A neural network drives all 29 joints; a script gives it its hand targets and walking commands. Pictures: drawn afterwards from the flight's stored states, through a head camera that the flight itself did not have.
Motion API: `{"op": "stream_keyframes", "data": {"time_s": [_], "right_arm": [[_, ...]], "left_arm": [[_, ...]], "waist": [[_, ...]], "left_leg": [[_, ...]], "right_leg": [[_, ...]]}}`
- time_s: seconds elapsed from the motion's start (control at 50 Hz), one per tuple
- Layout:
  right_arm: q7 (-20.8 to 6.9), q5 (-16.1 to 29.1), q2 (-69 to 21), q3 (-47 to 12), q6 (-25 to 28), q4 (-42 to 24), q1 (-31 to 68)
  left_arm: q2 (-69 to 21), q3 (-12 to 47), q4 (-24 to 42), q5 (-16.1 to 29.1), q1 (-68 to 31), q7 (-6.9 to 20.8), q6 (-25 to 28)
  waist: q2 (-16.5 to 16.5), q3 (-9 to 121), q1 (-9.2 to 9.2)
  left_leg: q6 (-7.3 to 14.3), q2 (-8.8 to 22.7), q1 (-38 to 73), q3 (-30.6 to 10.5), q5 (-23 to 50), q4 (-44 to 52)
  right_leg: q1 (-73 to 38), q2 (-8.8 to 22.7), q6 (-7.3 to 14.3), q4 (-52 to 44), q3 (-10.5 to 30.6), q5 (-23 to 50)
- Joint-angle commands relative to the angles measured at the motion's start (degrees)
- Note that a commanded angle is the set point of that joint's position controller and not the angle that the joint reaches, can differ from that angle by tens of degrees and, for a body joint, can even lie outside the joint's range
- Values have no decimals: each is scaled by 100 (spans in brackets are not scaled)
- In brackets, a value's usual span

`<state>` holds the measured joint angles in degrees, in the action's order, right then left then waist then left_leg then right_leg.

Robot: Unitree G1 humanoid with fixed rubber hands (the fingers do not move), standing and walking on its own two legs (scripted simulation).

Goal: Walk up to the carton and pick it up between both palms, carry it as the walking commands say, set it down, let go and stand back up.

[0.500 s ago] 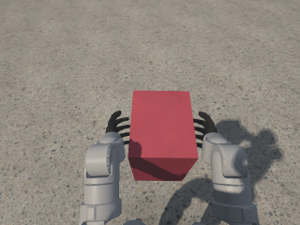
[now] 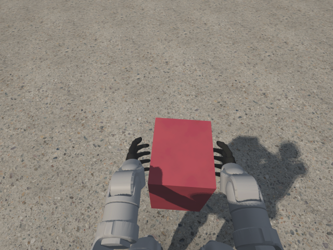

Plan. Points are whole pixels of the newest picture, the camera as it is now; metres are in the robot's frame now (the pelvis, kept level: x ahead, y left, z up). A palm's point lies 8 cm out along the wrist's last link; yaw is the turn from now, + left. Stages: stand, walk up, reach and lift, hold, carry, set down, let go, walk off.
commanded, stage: hold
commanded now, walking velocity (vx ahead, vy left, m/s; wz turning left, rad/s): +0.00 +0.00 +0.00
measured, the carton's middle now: (178, 167) +0.34 +0.01 -0.05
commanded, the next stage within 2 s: set down in 0.04 s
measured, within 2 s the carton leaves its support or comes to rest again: neither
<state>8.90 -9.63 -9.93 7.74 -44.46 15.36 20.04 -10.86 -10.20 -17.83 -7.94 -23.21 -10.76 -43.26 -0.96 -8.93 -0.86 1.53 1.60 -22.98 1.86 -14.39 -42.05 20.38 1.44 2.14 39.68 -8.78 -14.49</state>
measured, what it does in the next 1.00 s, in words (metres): stands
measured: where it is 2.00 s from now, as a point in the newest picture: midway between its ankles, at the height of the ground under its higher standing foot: outside the picture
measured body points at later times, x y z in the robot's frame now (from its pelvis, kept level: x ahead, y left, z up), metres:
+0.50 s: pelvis -0.01 +0.00 +0.00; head +0.01 +0.02 +0.44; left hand +0.35 +0.11 -0.01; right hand +0.31 -0.13 -0.02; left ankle +0.09 +0.10 -0.71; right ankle +0.08 -0.10 -0.71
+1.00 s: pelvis +0.02 +0.00 -0.01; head +0.20 +0.00 +0.40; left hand +0.38 +0.12 -0.11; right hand +0.37 -0.12 -0.11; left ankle +0.09 +0.10 -0.71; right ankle +0.08 -0.10 -0.71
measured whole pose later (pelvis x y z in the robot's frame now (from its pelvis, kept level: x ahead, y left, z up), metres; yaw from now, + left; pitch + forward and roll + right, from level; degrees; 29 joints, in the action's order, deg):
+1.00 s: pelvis +0.02 +0.00 -0.01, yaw -1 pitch +12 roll -3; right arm 10.5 -12.2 -8.4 13.0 -0.1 39.0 27.6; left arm -8.4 -13.8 -41.8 -14.0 -29.8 -9.9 2.4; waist -2.3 -12.9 -0.6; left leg 1.6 0.6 -43.2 -0.9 -15.8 -47.2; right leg 40.1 -1.4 2.7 43.3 -6.4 -15.1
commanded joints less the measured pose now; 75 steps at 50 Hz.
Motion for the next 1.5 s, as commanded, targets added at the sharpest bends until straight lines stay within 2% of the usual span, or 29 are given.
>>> {"op": "stream_keyframes", "data": {"time_s": [0.0, 0.02, 0.04, 0.06, 0.1, 0.12, 0.16, 0.18, 0.22, 0.26, 0.3, 0.34, 0.4, 0.48, 0.52, 0.6, 0.7, 0.74, 0.8, 0.88, 0.92, 0.96, 0.98, 1.06, 1.1, 1.16, 1.26, 1.32, 1.48], "right_arm": [[-1153, 1777, -5931, -3149, 1044, -1432, 5725], [-1173, 1731, -5996, -3169, 1019, -1322, 5667], [-1153, 1109, -6332, -3029, 993, -698, 3926], [-1201, 1110, -6410, -3017, 1013, -699, 4165], [-1270, 875, -6529, -2699, 964, -65, 4281], [-1294, 702, -6523, -2410, 928, 331, 4338], [-1319, 409, -6559, -1805, 926, 1201, 4408], [-1321, 376, -6643, -1610, 993, 1501, 4555], [-1331, 435, -6784, -1428, 1209, 1605, 5135], [-1292, 538, -6805, -1375, 1482, 1450, 5845], [-1232, 536, -6731, -1362, 1767, 1235, 6363], [-1190, 523, -6567, -1397, 2034, 1095, 6646], [-1192, 405, -6248, -1399, 2321, 1028, 6687], [-1225, 319, -5997, -1446, 2615, 1118, 6811], [-1216, 245, -5852, -1360, 2740, 1253, 6759], [-1161, 19, -5538, -1177, 3024, 1565, 6154], [-1050, -202, -5169, -1285, 3760, 1763, 5077], [-975, -145, -5054, -1531, 4143, 1681, 4631], [-708, 87, -4479, -1945, 4642, 1698, 4184], [-180, 167, -2980, -2101, 5064, 1738, 3375], [95, 257, -2059, -2022, 5181, 1568, 2937], [371, 336, -1056, -1887, 5279, 1410, 2504], [456, 389, -848, -1864, 5288, 1326, 2442], [608, 679, -615, -1825, 5236, 1044, 2696], [630, 842, -518, -1900, 5274, 722, 2921], [636, 961, -284, -1958, 5334, 335, 3177], [605, 899, -115, -1870, 5392, 498, 3168], [561, 832, -126, -1804, 5409, 656, 3140], [537, 763, -442, -1615, 5205, 1209, 3461]], "left_arm": [[-5862, 4035, 989, 1523, -5714, 1668, 893], [-5867, 3850, 626, 1404, -5330, 1674, 844], [-6342, 3682, 276, 1298, -3319, 1685, 776], [-6361, 3351, -97, 1106, -3183, 1744, 783], [-6470, 2584, -1361, 639, -2870, 1856, 743], [-6384, 2201, -1848, 440, -2943, 1916, 741], [-6108, 1544, -2319, 149, -3481, 2027, 862], [-6010, 1389, -2299, 105, -3972, 2075, 984], [-5972, 1255, -2228, 100, -4780, 2131, 1211], [-6014, 1202, -2345, 133, -5390, 2147, 1386], [-6136, 1199, -2567, 85, -5638, 2120, 1550], [-6299, 1298, -2663, 58, -5729, 2065, 1720], [-6467, 1416, -2696, -5, -5472, 1913, 1990], [-6187, 1173, -2980, -310, -5129, 1769, 2284], [-6054, 1059, -3070, -436, -5042, 1721, 2424], [-5877, 905, -3276, -676, -4390, 1591, 2726], [-5666, 1227, -3079, -773, -3566, 1384, 3417], [-5572, 1569, -2831, -660, -3253, 1262, 3787], [-4892, 2030, -2442, -331, -3112, 972, 4338], [-3183, 2066, -2064, 20, -2886, 453, 4861], [-1999, 1859, -1861, 175, -2677, 195, 5039], [-817, 1687, -1551, 410, -2542, -71, 5198], [-477, 1609, -1385, 515, -2544, -155, 5234], [-117, 1491, -955, 727, -2536, -285, 5202], [-172, 1691, -738, 831, -2595, -332, 5201], [-174, 1923, -501, 951, -2738, -376, 5200], [-78, 1864, -645, 866, -2794, -403, 5262], [-135, 1706, -922, 703, -2723, -401, 5292], [-163, 1358, -1388, 476, -3250, -395, 5223]], "waist": [[-370, 5106, 373], [-355, 4790, 266], [-249, 4978, 359], [-127, 4585, 210], [129, 3383, 7], [238, 2879, -3], [471, 2072, 137], [517, 1842, 221], [457, 1712, 279], [317, 1865, 276], [206, 2121, 302], [-55, 2517, 304], [-423, 3075, 248], [-292, 3200, -75], [-238, 3113, -114], [-222, 3020, -76], [-323, 3764, 29], [-285, 4319, 55], [-155, 5050, 74], [-48, 5123, 116], [-55, 4945, 25], [12, 4746, 47], [37, 4695, 44], [-14, 4563, 65], [-82, 4783, 92], [-53, 5243, 233], [-3, 5367, 354], [34, 5440, 337], [-58, 5638, 203]], "left_leg": [[-17, -452, 1796, -779, 344, 908], [16, -464, 1710, -761, 186, 941], [-35, -433, 1926, -676, 719, 800], [28, -430, 1725, -680, 627, 794], [218, -464, 1157, -668, 19, 847], [310, -475, 957, -664, -362, 853], [376, -524, 821, -648, -919, 748], [369, -548, 857, -644, -1100, 649], [337, -565, 968, -660, -1283, 516], [299, -589, 1009, -660, -1318, 352], [259, -598, 1072, -686, -1285, 238], [185, -565, 1009, -726, -1284, 223], [139, -461, 722, -828, -1348, 459], [206, -504, 639, -825, -1356, 430], [239, -529, 520, -806, -1345, 350], [258, -551, 378, -878, -596, 211], [170, -582, 388, -985, 1175, -200], [124, -586, 465, -1044, 2032, -430], [59, -597, 402, -1019, 2640, -714], [17, -701, -89, -827, 2186, -821], [17, -714, -288, -709, 1892, -758], [43, -667, -378, -634, 1635, -654], [71, -643, -407, -601, 1509, -587], [151, -579, -347, -534, 1281, -472], [157, -575, -279, -540, 1534, -507], [147, -608, -146, -577, 1984, -637], [146, -636, -398, -702, 2421, -954], [116, -645, -687, -743, 2612, -1147], [68, -703, -1512, -632, 1918, -1593]], "right_leg": [[-1717, -588, 52, -875, 1656, 494], [-1658, -574, 56, -925, 1661, 269], [-2003, -418, 170, -853, 1625, 765], [-1877, -424, 140, -858, 1672, 585], [-1571, -384, 96, -1016, 1776, -286], [-1401, -356, 91, -1104, 1849, -855], [-949, -325, 132, -1273, 1968, -1823], [-709, -299, 177, -1363, 2024, -2186], [-356, -275, 259, -1409, 2066, -2422], [-171, -240, 317, -1372, 2098, -2456], [-85, -210, 378, -1307, 2110, -2345], [-264, -240, 420, -1119, 2077, -2098], [-776, -393, 313, -621, 1900, -1498], [-660, -435, 268, -449, 1868, -1552], [-514, -423, 270, -403, 1885, -1567], [-12, -441, 244, -174, 1847, -817], [426, -582, 175, 233, 1771, 742], [557, -668, 148, 419, 1730, 1488], [622, -732, 110, 643, 1702, 2074], [616, -764, 53, 764, 1627, 1989], [540, -754, 31, 731, 1610, 1822], [504, -745, 31, 683, 1569, 1667], [468, -742, 27, 644, 1556, 1603], [468, -716, 10, 576, 1498, 1446], [346, -718, 7, 654, 1498, 1720], [177, -751, -39, 873, 1453, 2225], [443, -744, -104, 1205, 1468, 2628], [684, -749, -121, 1390, 1500, 2828], [1675, -827, -131, 1802, 1511, 2112]]}}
